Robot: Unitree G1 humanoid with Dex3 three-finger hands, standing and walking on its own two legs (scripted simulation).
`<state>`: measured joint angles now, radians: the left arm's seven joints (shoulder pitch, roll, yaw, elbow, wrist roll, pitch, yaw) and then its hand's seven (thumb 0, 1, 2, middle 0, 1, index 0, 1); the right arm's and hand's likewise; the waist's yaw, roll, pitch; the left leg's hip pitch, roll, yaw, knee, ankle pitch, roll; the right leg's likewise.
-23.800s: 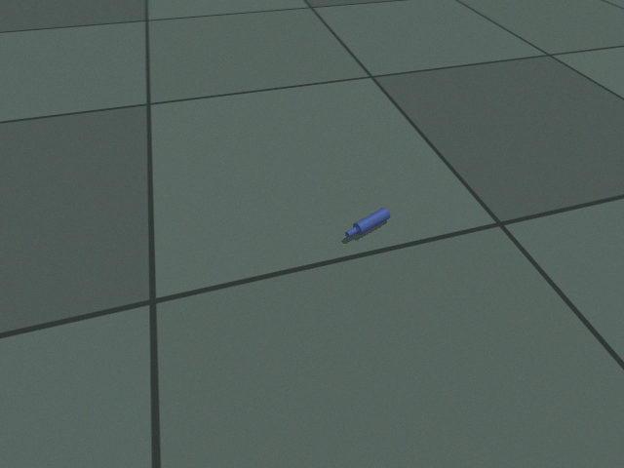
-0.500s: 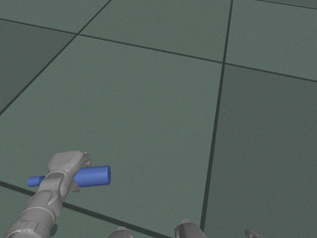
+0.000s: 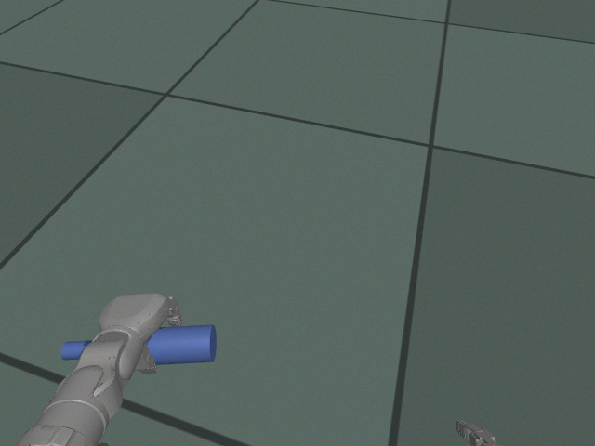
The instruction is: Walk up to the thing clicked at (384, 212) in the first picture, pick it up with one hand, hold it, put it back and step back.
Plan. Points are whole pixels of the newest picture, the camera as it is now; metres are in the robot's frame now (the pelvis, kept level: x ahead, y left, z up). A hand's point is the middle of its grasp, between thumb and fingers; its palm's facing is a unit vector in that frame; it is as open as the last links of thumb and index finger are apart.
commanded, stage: hold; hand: left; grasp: from above
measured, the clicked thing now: (140, 346) +0.31 +0.25 -0.11
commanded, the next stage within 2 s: crouch in 1.62 s
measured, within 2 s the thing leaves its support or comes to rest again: neither
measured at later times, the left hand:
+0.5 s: hand (142, 339) +0.30 +0.22 -0.04, palm faces -0.49 -0.04 -0.87, open 8.5 cm
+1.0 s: hand (142, 347) +0.28 +0.21 -0.03, palm faces -0.48 -0.04 -0.88, open 8.5 cm
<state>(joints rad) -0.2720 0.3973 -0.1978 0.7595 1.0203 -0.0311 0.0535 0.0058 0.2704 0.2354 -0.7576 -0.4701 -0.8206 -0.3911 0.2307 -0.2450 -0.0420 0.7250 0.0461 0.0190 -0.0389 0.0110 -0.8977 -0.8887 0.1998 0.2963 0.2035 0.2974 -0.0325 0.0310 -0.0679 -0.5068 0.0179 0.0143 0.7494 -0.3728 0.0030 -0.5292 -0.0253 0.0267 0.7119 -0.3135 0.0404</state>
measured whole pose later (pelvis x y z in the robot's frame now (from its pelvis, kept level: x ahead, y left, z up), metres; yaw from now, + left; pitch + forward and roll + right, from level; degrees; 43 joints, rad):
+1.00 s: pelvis +0.00 -0.01 +0.02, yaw +0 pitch +2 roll +0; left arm -0.19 0.40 -0.20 0.60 1.01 -0.04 -0.05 -0.01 0.23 0.29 -0.80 -0.42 -0.85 -0.35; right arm 0.19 -0.26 -0.04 0.68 0.06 0.06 -0.05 0.01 -0.90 -0.89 0.20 0.30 0.20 0.30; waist 0.00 0.05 -0.02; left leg -0.31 0.02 0.03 0.56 -0.29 0.00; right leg -0.35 -0.03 0.04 0.56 -0.24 0.03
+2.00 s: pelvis +0.00 +0.00 +0.02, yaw +0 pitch +3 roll +0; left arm -0.23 0.40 -0.18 0.74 1.06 -0.12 0.04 -0.01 0.22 0.34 -0.76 -0.49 -0.81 -0.42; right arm 0.19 -0.25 -0.04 0.68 0.05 0.09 -0.05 0.01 -0.90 -0.89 0.20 0.30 0.20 0.30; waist -0.01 0.02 -0.01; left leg -0.35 0.01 0.02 0.57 -0.29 0.00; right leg -0.38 -0.03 0.03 0.57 -0.24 0.03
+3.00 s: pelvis -0.07 +0.00 -0.31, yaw -1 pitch +38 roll -6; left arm -0.87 0.64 0.09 1.32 1.31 -0.24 0.36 0.00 0.24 0.31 -0.72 -0.54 -0.78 -0.45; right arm 0.19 -0.26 -0.02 0.74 -0.12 -0.07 0.11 0.00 -0.90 -0.90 0.20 0.30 0.21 0.30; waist -0.21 0.02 -0.14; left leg -2.03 -0.02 -0.09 2.07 -0.71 -0.01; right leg -2.00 -0.03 -0.02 1.98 -0.64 0.05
